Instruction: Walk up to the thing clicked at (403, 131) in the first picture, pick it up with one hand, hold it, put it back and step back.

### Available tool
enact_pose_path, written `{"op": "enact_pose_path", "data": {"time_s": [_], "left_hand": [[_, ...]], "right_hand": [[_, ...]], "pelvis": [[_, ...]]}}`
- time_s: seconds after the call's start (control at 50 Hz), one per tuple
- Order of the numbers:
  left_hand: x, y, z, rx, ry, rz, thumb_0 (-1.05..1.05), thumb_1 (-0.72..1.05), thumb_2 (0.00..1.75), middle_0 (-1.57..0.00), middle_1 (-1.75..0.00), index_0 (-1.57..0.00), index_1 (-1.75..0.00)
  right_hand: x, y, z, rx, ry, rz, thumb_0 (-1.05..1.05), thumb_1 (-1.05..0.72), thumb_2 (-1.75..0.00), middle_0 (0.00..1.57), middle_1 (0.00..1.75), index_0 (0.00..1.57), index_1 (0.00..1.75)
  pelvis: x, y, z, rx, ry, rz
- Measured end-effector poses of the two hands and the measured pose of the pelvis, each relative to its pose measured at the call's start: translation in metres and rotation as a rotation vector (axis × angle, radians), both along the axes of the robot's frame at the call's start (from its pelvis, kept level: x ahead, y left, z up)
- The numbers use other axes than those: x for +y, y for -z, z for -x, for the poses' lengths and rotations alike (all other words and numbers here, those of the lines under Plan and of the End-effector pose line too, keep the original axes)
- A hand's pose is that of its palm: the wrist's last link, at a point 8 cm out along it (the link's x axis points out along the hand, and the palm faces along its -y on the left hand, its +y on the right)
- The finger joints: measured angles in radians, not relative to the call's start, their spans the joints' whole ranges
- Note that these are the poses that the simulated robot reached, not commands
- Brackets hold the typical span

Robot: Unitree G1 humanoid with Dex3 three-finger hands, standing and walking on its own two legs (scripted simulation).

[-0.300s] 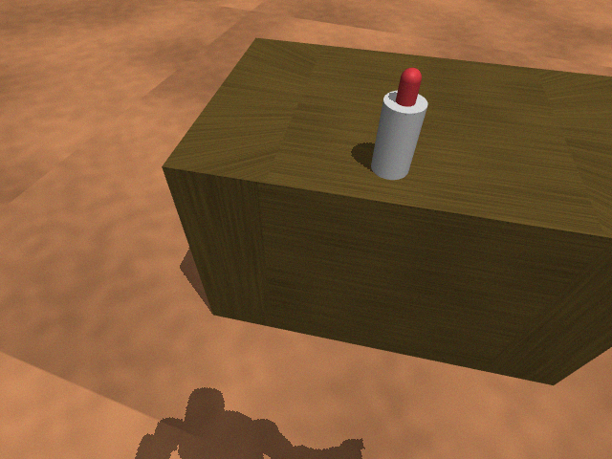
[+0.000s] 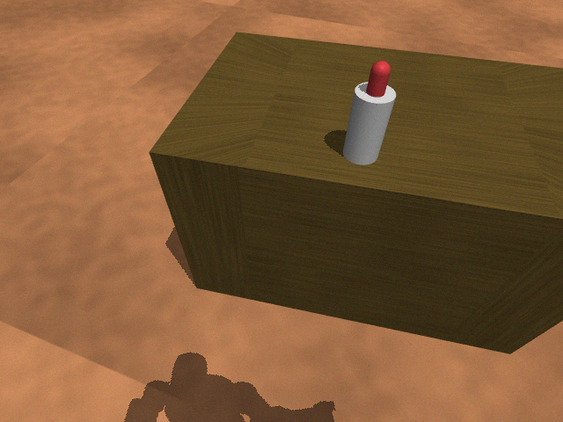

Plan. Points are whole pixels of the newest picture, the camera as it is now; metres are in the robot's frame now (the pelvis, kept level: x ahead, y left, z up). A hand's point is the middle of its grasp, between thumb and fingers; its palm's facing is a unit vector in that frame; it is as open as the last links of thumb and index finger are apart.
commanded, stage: stand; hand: right
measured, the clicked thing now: (370, 112) +0.73 -0.19 +0.04
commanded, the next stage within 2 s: walk up in 0.82 s
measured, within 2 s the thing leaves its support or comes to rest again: neither
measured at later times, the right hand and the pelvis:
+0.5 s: hand out of the picture +0.09 -0.25 -0.16, palm faces -0.03 +0.94 -0.33, open 7.4 cm; pelvis +0.01 +0.00 +0.00, yaw +0 degrees
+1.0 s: hand out of the picture +0.10 -0.26 -0.15, palm faces -0.04 +0.93 -0.36, open 7.4 cm; pelvis +0.03 +0.03 +0.00, yaw -2 degrees
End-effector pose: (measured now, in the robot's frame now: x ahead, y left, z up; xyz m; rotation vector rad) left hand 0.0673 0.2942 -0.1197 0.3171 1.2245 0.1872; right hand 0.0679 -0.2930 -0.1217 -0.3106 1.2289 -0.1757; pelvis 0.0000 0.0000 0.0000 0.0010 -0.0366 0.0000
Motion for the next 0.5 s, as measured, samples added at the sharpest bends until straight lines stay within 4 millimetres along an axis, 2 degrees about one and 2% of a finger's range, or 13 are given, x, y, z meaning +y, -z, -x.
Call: {"op": "enact_pose_path", "data": {"time_s": [0.5], "left_hand": [[0.000,-0.002,-0.017,-0.014,0.006,-0.004,0.00,0.91,0.90,-0.21,-0.30,-0.20,-0.30]], "right_hand": [[-0.001,-0.002,-0.012,-0.007,0.006,0.006,0.01,-0.90,-0.89,0.20,0.30,0.20,0.30]], "pelvis": [[0.000,-0.001,-0.010,0.002,0.000,0.001]]}}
